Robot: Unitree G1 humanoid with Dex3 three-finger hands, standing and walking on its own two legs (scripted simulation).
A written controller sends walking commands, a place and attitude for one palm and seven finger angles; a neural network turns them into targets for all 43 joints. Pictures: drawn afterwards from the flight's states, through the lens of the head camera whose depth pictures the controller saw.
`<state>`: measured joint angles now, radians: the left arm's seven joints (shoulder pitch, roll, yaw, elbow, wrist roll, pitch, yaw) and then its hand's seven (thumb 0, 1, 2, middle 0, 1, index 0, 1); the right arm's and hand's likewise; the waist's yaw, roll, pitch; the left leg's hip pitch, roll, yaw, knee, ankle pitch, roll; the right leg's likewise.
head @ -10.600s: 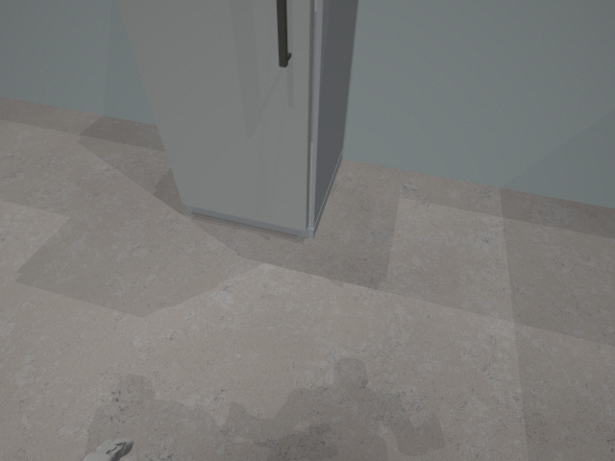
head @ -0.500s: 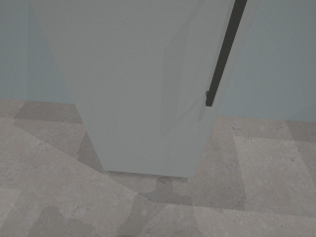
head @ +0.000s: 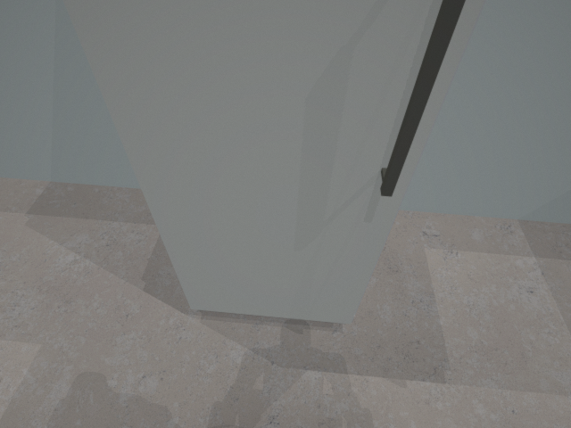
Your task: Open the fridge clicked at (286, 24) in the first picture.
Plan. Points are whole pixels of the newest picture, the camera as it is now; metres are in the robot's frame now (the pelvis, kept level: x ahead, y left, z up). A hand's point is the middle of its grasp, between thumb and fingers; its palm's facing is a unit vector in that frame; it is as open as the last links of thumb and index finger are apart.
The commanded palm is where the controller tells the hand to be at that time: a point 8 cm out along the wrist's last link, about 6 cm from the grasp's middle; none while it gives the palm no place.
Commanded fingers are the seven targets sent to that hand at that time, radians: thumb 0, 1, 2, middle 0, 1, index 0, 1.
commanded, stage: look again from close up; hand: right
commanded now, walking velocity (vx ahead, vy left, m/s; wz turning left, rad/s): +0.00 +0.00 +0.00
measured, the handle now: (423, 72) +0.53 -0.16 +0.24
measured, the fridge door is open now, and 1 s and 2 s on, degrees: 0 0 0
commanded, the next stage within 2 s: shuffle to correct the standing spot in 0.06 s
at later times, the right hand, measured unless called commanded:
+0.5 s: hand out of the picture -0.01 -0.16 -0.20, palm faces +0.07 +0.99 -0.13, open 7.4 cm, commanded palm none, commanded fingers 0.00 -0.90 -0.90 0.20 0.30 0.20 0.30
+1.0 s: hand out of the picture +0.17 -0.16 -0.18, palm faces +0.06 +0.97 -0.22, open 7.3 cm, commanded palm none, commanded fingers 0.00 -0.90 -0.90 0.20 0.30 0.20 0.30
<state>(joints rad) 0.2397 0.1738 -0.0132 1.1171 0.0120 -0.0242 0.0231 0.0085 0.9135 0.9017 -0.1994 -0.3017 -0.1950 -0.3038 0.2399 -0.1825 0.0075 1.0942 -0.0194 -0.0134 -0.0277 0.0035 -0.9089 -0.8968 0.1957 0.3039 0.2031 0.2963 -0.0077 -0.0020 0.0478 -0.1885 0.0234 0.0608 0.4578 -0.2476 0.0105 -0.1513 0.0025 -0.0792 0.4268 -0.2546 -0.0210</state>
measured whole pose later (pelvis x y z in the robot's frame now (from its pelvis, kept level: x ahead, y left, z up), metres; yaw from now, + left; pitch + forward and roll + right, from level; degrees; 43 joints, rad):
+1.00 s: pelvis +0.08 +0.02 -0.01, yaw -3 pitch -1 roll -1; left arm 0.22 0.16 0.05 1.04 0.01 0.02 0.03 0.01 0.91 0.90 -0.20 -0.30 -0.19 -0.30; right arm 0.11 -0.17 -0.04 0.97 -0.04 0.01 -0.04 0.00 -0.92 -0.90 0.19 0.30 0.20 0.30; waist 0.01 0.03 0.12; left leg -0.39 0.08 0.11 0.60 -0.20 0.02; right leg -0.38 -0.01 -0.05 0.94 -0.53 0.02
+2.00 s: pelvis +0.02 +0.02 +0.00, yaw -3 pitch -1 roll +0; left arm 0.36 0.09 0.00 1.14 0.02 0.01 0.02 0.01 0.91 0.90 -0.20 -0.30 -0.19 -0.30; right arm 0.33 -0.12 0.00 1.11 -0.02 0.00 -0.03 0.00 -0.91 -0.90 0.20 0.30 0.20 0.30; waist 0.01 0.01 0.04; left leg -0.18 -0.01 0.07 0.46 -0.26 0.03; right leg -0.29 -0.02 -0.08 0.44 -0.13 -0.02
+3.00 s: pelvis +0.05 -0.03 +0.00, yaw -1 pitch -1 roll +1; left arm 0.23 0.21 0.00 1.02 -0.01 -0.02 0.01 0.01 0.91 0.90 -0.20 -0.30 -0.20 -0.30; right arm 0.32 -0.21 -0.01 0.92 0.01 0.06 -0.04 0.01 -0.91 -0.90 0.20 0.30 0.20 0.30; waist 0.00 0.01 0.04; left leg -0.15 0.04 0.02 0.45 -0.29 -0.03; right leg -0.26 0.03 -0.12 0.46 -0.20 -0.08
